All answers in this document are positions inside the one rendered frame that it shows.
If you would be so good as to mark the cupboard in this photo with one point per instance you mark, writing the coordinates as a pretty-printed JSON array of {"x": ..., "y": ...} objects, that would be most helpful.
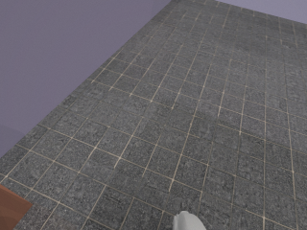
[{"x": 12, "y": 208}]

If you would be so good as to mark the robot right thigh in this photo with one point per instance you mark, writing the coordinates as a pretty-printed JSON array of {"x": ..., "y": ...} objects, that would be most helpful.
[{"x": 187, "y": 221}]

